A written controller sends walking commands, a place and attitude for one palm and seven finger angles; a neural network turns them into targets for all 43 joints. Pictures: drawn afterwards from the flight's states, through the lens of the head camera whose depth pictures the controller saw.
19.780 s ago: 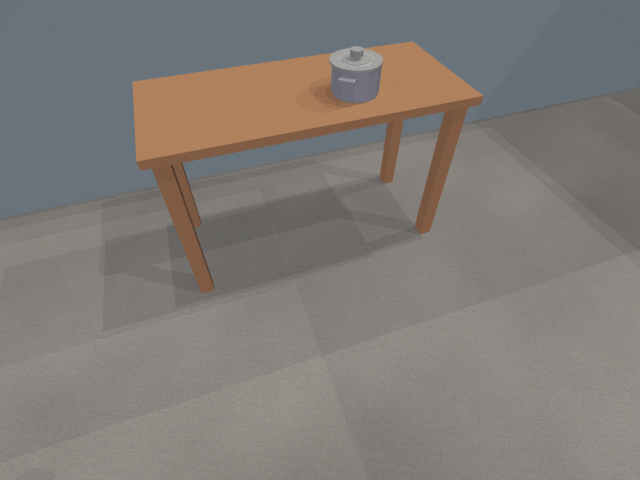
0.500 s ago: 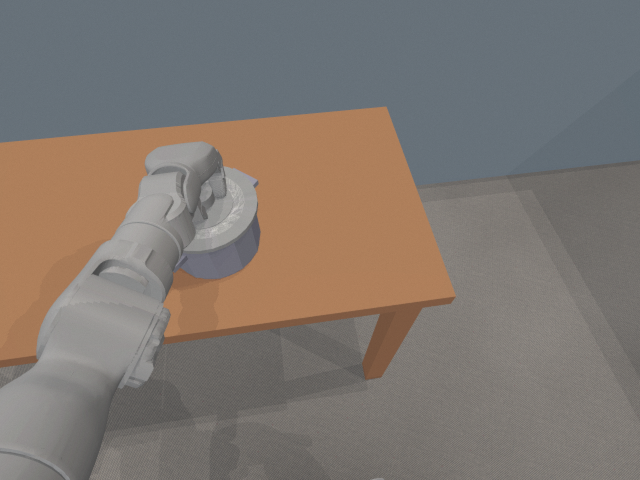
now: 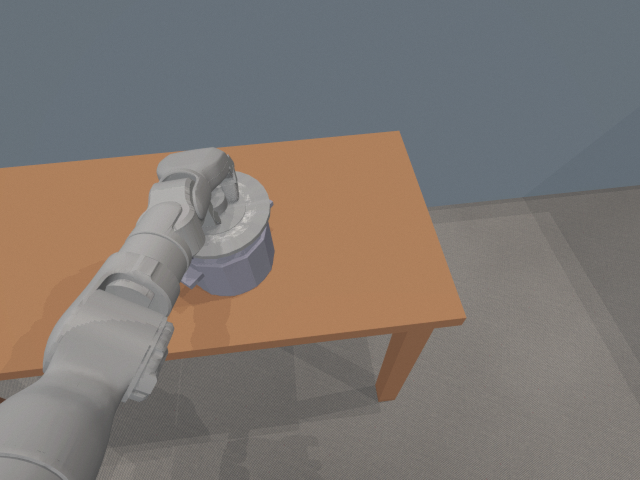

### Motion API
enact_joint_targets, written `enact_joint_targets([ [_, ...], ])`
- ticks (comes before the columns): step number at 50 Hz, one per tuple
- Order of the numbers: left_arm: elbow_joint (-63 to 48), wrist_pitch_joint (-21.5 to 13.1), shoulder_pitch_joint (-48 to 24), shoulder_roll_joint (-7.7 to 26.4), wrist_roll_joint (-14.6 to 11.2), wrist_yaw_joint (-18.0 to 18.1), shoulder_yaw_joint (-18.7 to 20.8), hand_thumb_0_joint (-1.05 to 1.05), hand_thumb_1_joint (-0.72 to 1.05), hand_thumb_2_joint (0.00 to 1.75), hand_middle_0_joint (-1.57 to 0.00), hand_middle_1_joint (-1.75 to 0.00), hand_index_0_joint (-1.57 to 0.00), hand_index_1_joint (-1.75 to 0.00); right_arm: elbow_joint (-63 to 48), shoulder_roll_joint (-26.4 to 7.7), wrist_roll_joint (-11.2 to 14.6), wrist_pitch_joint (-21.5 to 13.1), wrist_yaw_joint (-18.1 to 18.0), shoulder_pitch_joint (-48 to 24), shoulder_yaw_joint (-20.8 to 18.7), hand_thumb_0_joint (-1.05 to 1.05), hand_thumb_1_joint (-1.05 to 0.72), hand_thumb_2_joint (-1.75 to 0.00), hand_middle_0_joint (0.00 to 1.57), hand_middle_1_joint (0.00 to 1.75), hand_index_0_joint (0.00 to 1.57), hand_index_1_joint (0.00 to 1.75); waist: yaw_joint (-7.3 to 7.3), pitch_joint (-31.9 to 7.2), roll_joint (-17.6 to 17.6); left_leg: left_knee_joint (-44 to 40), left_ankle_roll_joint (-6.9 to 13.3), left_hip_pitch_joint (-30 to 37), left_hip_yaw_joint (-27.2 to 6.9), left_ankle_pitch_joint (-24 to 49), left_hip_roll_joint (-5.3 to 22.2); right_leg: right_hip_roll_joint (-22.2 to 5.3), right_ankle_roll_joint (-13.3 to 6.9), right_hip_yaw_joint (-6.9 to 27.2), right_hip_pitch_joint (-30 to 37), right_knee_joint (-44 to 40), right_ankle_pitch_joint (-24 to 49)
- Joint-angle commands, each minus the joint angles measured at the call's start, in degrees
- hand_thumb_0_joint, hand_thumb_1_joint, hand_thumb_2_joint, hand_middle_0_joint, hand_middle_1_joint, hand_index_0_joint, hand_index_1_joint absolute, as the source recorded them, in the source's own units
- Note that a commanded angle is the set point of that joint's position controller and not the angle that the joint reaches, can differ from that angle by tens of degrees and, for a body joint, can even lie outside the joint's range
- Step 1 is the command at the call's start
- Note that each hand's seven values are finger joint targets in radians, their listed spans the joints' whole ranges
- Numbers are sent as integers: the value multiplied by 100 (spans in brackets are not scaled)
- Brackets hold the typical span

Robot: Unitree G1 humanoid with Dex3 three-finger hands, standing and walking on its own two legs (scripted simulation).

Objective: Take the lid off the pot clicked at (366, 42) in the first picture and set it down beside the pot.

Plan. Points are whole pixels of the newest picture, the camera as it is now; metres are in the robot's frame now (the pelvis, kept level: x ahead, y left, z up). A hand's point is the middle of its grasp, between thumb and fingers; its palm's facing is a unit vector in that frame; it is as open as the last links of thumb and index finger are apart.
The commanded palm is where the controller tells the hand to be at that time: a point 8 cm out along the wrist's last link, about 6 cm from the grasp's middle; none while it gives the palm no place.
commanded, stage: lift the lid straight up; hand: left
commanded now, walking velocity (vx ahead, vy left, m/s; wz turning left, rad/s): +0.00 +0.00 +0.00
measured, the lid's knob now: (212, 201) +0.50 +0.13 +0.04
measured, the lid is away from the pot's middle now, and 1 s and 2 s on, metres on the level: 0.00 0.01 0.07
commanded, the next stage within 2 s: move the lid sideways beside the pot in 1.28 s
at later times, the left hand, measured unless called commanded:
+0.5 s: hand (191, 187) +0.48 +0.14 +0.10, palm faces -0.34 -0.07 -0.94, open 6.9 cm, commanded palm +0.48 +0.13 +0.17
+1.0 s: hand (183, 162) +0.48 +0.13 +0.14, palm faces -0.30 -0.05 -0.95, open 6.9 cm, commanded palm +0.48 +0.13 +0.21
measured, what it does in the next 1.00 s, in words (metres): stands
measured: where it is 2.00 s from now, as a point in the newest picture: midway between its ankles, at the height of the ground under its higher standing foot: outside the picture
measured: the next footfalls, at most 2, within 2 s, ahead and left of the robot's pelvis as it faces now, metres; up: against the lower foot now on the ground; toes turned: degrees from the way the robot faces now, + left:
none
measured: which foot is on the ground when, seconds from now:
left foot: down 0.00-1.00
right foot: down 0.00-1.00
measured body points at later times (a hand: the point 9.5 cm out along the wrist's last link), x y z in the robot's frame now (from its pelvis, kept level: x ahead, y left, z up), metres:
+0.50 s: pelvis -0.01 +0.00 +0.00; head +0.05 -0.02 +0.45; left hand +0.49 +0.14 +0.15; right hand +0.04 -0.26 -0.14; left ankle -0.03 +0.08 -0.74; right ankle -0.03 -0.11 -0.74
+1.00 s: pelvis -0.01 +0.01 +0.00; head +0.04 -0.02 +0.45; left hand +0.49 +0.13 +0.19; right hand +0.06 -0.25 -0.14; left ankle -0.03 +0.08 -0.74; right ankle -0.03 -0.11 -0.74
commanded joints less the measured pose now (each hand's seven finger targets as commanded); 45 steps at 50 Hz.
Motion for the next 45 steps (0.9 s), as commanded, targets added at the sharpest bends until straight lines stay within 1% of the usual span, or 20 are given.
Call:
enact_joint_targets([
  [1, -1415, 10, -3405, 1448, 39, 220, 372, 0, 81, 76, -98, -109, -90, -108, -527, -814, 47, -140, -116, 211, -242, 0, -90, -90, 20, 30, 20, 30, -86, -2488, -509, 87, 177, 1475, -364, 2356, -26, 48, -85, 160, 1071, -59, 2894],
  [2, -1589, -28, -3513, 1594, 89, 211, 421, 0, 81, 76, -98, -109, -90, -108, -534, -821, 40, -145, -133, 221, -236, 0, -90, -90, 20, 30, 20, 30, -86, -2724, -399, 64, 172, 1700, -401, 2493, -37, 58, -82, 163, 1109, -38, 2958],
  [3, -1560, -26, -3438, 1420, 102, 188, 287, 0, 81, 76, -98, -109, -90, -108, -565, -781, 45, -151, -131, 188, -233, 0, -90, -90, 20, 30, 20, 30, -81, -2679, -205, 81, 157, 1810, -420, 2611, -19, 52, -91, 136, 1004, -29, 2889],
  [6, -1202, 52, -3364, 1153, 67, 123, 135, 0, 81, 76, -98, -109, -90, -108, -515, -803, 66, -135, -120, 151, -220, 0, -90, -90, 20, 30, 20, 30, -128, -2209, -440, 66, 152, 1636, -439, 2428, 9, 69, -102, 82, 738, -74, 2605],
  [8, -1183, 86, -3445, 1370, 19, 96, 244, 0, 81, 76, -98, -109, -90, -108, -532, -836, 66, -133, -141, 127, -204, 0, -90, -90, 20, 30, 20, 30, -137, -2321, -520, 19, 161, 1642, -412, 2172, -14, 55, -71, 116, 843, -102, 2502],
  [11, -1347, 17, -3743, 1160, -17, 6, 55, 0, 81, 76, -98, -109, -90, -108, -549, -802, 85, -201, -172, 105, -181, 0, -90, -90, 20, 30, 20, 30, -176, -2306, -396, 13, 168, 1725, -468, 2163, -14, 49, -94, 104, 751, -116, 2406],
  [12, -1535, -33, -3853, 1535, 45, 17, 298, 0, 81, 76, -98, -109, -90, -108, -535, -834, 71, -221, -185, 147, -191, 0, -90, -90, 20, 30, 20, 30, -141, -2592, -393, 11, 170, 1894, -487, 2214, -16, 56, -83, 132, 849, -109, 2467],
  [15, -1317, 6, -3819, 1220, 55, -19, 48, 0, 81, 76, -98, -109, -90, -108, -534, -799, 83, -248, -181, 112, -173, 0, -90, -90, 20, 30, 20, 30, -160, -2315, -326, -25, 148, 1854, -506, 2120, 0, 54, -93, 75, 676, -129, 2257],
  [17, -1364, -20, -3805, 1525, 35, -31, 303, 0, 81, 76, -98, -109, -90, -108, -532, -843, 65, -265, -183, 152, -167, 0, -90, -90, 20, 30, 20, 30, -117, -2478, -452, -41, 160, 1838, -521, 2149, -17, 60, -89, 107, 819, -131, 2337],
  [20, -1253, 43, -3920, 1278, 47, -53, 86, 0, 81, 76, -98, -109, -90, -108, -513, -818, 81, -296, -170, 127, -167, 0, -90, -90, 20, 30, 20, 30, -150, -2243, -371, -70, 151, 1801, -520, 2054, -6, 49, -95, 72, 682, -170, 2211],
  [22, -1359, 11, -3903, 1727, 88, -56, 430, 0, 81, 76, -98, -109, -90, -108, -533, -858, 52, -297, -180, 173, -151, 0, -90, -90, 20, 30, 20, 30, -63, -2584, -396, -90, 147, 1864, -565, 2232, -20, 56, -107, 99, 918, -127, 2386],
  [25, -1276, 79, -3924, 1219, 114, -85, 52, 0, 81, 76, -98, -109, -90, -108, -524, -806, 63, -319, -126, 147, -179, 0, -90, -90, 20, 30, 20, 30, -104, -2363, -262, -65, 112, 2031, -620, 2404, 25, 72, -115, 11, 607, -146, 2228],
  [29, -1357, 109, -3971, 1498, 79, -118, 278, 0, 81, 76, -98, -109, -90, -108, -537, -834, 42, -343, -106, 141, -169, 0, -90, -90, 20, 30, 20, 30, -31, -2575, -407, -116, 128, 2055, -621, 2519, -5, 71, -103, 46, 833, -146, 2432],
  [32, -1087, 185, -3867, 1679, 147, -157, 386, 0, 81, 76, -98, -109, -90, -108, -504, -866, 40, -303, -110, 144, -147, 0, -90, -90, 20, 30, 20, 30, -14, -2342, -499, -156, 138, 1806, -582, 2383, -16, 69, -108, 69, 910, -186, 2444],
  [33, -1297, 203, -4089, 1399, 93, -179, 145, 0, 81, 76, -98, -109, -90, -108, -543, -839, 47, -323, -96, 111, -147, 0, -90, -90, 20, 30, 20, 30, -66, -2306, -467, -175, 139, 1827, -567, 2292, -13, 54, -94, 41, 887, -194, 2405],
  [34, -1441, 185, -4165, 1620, 126, -169, 336, 0, 81, 76, -98, -109, -90, -108, -542, -838, 38, -355, -98, 139, -172, 0, -90, -90, 20, 30, 20, 30, -22, -2546, -478, -161, 147, 1977, -595, 2404, -13, 60, -95, 51, 953, -186, 2462],
  [36, -1657, 125, -4175, 1549, 77, -227, 310, 0, 81, 76, -98, -109, -90, -108, -626, -806, 28, -382, -89, 74, -159, 0, -90, -90, 20, 30, 20, 30, 17, -2659, -358, -129, 140, 2099, -640, 2749, -12, 36, -115, 51, 996, -165, 2601],
  [40, -1195, 292, -4029, 1424, 107, -282, 163, 0, 81, 76, -98, -109, -90, -108, -575, -831, 49, -325, -67, 20, -139, 0, -90, -90, 20, 30, 20, 30, -22, -2199, -485, -208, 130, 1917, -602, 2318, -3, 53, -98, 19, 806, -231, 2279],
  [43, -1492, 238, -4376, 1212, 71, -341, -4, 0, 81, 76, -98, -109, -90, -108, -585, -799, 41, -392, -62, 13, -152, 0, -90, -90, 20, 30, 20, 30, -62, -2374, -337, -171, 117, 2238, -688, 2513, 12, 53, -101, -9, 657, -195, 2225],
  [45, -1344, 282, -4349, 1519, 78, -358, 219, 0, 81, 76, -98, -109, -90, -108, -567, -837, 39, -377, -85, 17, -135, 0, -90, -90, 20, 30, 20, 30, -44, -2338, -498, -212, 128, 2108, -650, 2273, -6, 46, -93, 21, 768, -238, 2175],
])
